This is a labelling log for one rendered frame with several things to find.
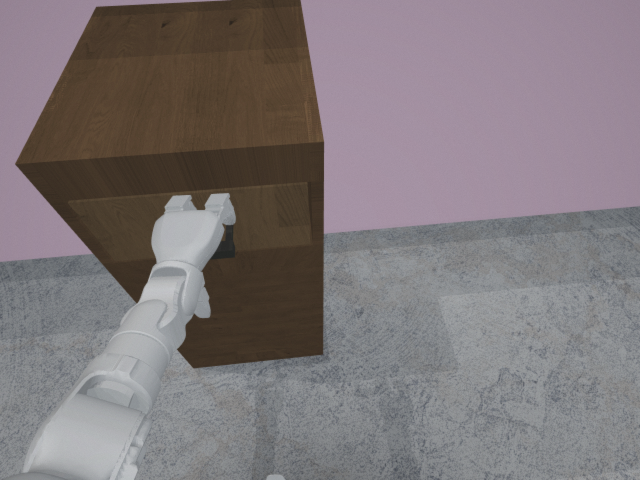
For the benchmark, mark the robot left upper arm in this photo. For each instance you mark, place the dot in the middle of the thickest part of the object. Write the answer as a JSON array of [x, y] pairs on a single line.
[[91, 439]]

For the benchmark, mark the left robot hand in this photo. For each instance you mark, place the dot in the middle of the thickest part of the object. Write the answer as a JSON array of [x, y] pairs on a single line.
[[186, 234]]

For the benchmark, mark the drawer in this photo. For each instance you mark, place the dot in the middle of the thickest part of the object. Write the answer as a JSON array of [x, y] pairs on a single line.
[[266, 216]]

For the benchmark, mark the handle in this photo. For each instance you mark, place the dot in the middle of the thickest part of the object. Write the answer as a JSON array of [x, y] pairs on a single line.
[[226, 249]]

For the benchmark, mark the cabinet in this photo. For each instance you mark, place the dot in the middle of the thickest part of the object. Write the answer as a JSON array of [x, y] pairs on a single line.
[[175, 97]]

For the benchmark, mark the robot left forearm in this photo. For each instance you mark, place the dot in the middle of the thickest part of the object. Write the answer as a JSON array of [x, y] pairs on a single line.
[[129, 370]]

